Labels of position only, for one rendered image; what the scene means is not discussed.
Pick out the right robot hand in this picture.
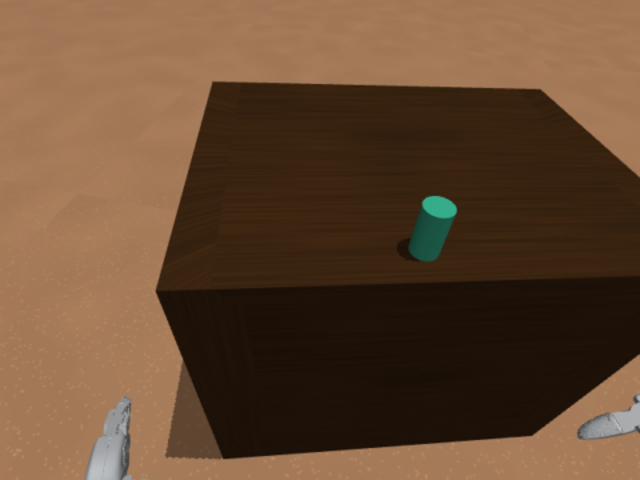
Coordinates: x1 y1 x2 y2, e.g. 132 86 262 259
577 394 640 440

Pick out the left robot hand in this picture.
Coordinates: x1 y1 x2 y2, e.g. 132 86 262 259
84 397 150 480

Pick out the can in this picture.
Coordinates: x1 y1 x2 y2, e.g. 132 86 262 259
408 196 457 261

